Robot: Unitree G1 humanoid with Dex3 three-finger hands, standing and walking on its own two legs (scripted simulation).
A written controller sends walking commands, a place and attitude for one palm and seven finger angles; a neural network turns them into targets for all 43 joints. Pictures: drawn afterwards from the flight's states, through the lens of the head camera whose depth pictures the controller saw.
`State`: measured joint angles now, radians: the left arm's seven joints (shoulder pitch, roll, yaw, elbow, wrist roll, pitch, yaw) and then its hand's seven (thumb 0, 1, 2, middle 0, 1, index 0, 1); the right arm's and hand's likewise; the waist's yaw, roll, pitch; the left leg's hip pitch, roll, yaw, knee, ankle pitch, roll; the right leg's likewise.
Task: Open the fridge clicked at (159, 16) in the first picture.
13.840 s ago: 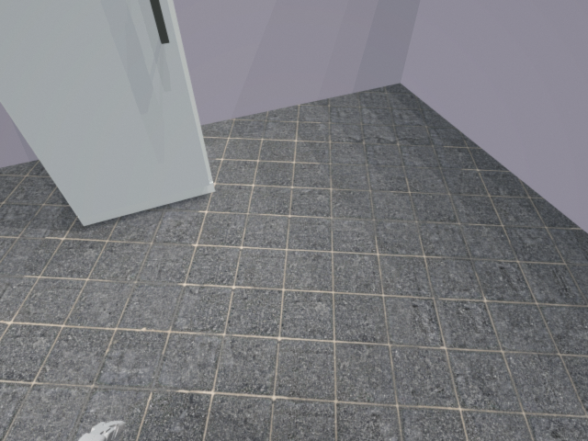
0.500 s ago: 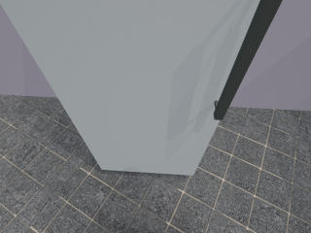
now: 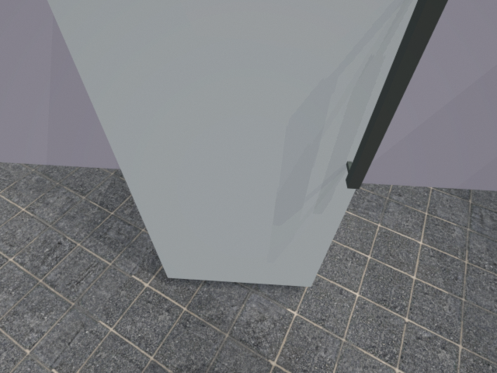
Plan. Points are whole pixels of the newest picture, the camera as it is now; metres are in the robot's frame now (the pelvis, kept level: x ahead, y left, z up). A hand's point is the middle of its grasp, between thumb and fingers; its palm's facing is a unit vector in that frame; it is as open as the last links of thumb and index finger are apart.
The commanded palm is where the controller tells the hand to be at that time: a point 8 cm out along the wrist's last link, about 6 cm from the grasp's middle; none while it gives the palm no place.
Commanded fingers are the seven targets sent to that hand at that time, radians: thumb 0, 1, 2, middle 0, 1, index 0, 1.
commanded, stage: come to a stop and stand still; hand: right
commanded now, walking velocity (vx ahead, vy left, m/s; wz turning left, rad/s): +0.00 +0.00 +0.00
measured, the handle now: (381, 102) +0.51 -0.19 +0.19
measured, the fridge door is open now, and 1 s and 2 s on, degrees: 0 0 0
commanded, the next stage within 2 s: look again from close up in 0.68 s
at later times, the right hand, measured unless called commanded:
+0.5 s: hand out of the picture +0.02 -0.20 -0.18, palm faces +0.02 +0.98 -0.22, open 7.3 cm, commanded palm none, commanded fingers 0.00 -0.90 -0.90 0.20 0.30 0.20 0.30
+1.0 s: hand out of the picture +0.02 -0.20 -0.17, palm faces +0.01 +0.98 -0.20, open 7.4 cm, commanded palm none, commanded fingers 0.00 -0.90 -0.90 0.20 0.30 0.20 0.30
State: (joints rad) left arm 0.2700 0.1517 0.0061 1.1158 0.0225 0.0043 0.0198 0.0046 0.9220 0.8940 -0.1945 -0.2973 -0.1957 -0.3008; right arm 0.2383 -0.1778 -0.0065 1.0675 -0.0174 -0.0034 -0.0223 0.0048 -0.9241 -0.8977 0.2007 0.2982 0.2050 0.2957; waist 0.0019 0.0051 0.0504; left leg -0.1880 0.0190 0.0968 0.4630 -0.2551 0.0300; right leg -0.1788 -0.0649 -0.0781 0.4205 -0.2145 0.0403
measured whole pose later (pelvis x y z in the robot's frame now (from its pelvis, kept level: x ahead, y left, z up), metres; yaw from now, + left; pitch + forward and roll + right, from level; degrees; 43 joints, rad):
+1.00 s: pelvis +0.01 -0.03 +0.00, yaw +0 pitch -1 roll -1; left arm 0.26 0.16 -0.01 1.11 0.02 -0.02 0.02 0.01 0.92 0.89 -0.20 -0.30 -0.20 -0.30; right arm 0.27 -0.16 0.01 1.10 -0.02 -0.01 -0.03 0.01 -0.91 -0.90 0.20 0.30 0.20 0.30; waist 0.00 0.00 0.04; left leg -0.18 0.05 0.07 0.47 -0.27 -0.01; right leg -0.17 -0.02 -0.08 0.45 -0.25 0.00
